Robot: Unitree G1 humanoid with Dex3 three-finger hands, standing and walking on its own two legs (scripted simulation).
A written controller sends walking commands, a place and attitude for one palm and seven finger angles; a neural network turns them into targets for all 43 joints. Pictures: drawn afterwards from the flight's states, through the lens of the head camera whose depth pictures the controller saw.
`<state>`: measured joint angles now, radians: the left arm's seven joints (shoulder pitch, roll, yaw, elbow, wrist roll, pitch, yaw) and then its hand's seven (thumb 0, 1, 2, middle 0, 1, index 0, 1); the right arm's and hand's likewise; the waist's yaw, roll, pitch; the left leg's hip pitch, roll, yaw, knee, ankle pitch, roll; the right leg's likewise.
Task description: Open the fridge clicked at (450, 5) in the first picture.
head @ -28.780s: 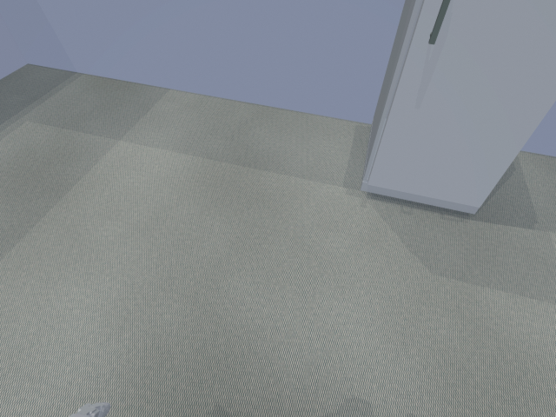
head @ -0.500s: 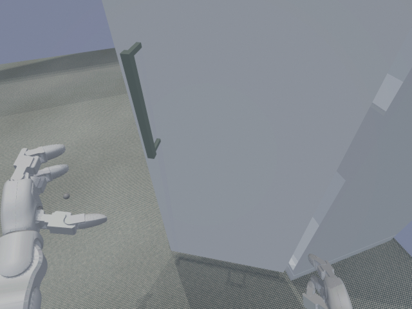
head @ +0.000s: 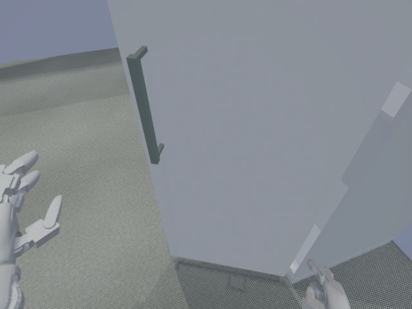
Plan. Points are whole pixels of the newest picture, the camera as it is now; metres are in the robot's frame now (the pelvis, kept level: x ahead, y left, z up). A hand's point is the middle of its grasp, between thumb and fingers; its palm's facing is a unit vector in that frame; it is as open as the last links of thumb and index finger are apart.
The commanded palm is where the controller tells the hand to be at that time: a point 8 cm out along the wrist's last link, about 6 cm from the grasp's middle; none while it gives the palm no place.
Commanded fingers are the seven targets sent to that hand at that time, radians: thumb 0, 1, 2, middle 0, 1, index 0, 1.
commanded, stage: draw the hand back to the body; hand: left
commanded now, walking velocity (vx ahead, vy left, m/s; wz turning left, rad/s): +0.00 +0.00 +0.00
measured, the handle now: (149, 112) +0.46 +0.19 +0.16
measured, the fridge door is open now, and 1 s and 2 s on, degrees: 60 60 60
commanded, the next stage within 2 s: step back with the hand held close in 0.38 s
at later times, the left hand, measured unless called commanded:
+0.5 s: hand (43, 229) +0.17 +0.27 +0.15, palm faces +0.50 -0.79 -0.35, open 7.4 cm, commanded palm +0.12 +0.30 +0.17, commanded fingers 0.00 0.90 0.90 -0.20 -0.30 -0.20 -0.30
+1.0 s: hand (10, 257) +0.13 +0.29 +0.15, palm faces +0.45 -0.76 -0.46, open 7.4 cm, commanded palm +0.07 +0.32 +0.17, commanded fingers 0.00 0.90 0.90 -0.20 -0.30 -0.20 -0.30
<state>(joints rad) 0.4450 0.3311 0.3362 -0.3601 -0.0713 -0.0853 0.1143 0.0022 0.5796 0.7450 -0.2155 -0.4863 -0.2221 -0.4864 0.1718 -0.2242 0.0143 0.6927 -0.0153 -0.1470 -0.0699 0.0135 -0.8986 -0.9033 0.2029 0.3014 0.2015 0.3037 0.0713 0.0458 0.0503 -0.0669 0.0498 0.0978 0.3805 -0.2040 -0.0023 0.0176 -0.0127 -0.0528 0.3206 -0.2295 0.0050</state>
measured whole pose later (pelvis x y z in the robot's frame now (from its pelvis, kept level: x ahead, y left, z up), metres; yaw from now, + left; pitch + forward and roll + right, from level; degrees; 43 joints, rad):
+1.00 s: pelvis -0.07 +0.02 -0.02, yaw +0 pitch -1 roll -1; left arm 0.53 0.39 0.41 -0.46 -0.05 -0.17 0.16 0.01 0.88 0.89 -0.21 -0.31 -0.21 -0.31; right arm 0.19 -0.23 0.02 0.58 0.01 -0.07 -0.10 0.01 -0.90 -0.90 0.20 0.30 0.20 0.30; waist 0.02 0.04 0.03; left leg -0.37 0.05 0.10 0.56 -0.18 0.04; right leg -0.31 -0.03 -0.04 0.53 -0.21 0.03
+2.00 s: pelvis -0.32 +0.05 -0.01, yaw +1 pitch -4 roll -5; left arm 0.47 0.39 0.40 -0.60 -0.07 -0.12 0.16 0.01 0.89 0.90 -0.20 -0.30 -0.21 -0.30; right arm 0.24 -0.12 0.04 0.65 -0.01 -0.10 -0.01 0.01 -0.90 -0.90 0.21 0.30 0.20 0.30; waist -0.02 -0.03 0.00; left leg -0.43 0.08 0.04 0.50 -0.19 -0.04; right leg -0.31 0.12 -0.09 0.97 -0.52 -0.03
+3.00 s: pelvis -0.48 +0.06 -0.03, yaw +4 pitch -2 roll +2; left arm 0.24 0.28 0.10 0.41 0.04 0.01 0.03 0.00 0.90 0.90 -0.19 -0.30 -0.20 -0.30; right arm 0.21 -0.24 -0.01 0.79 -0.02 0.03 0.02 0.01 -0.90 -0.90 0.20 0.30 0.20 0.30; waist -0.02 0.03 -0.02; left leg -0.41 0.04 0.08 0.90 -0.51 -0.01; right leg -0.33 -0.05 -0.12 0.71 -0.35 -0.05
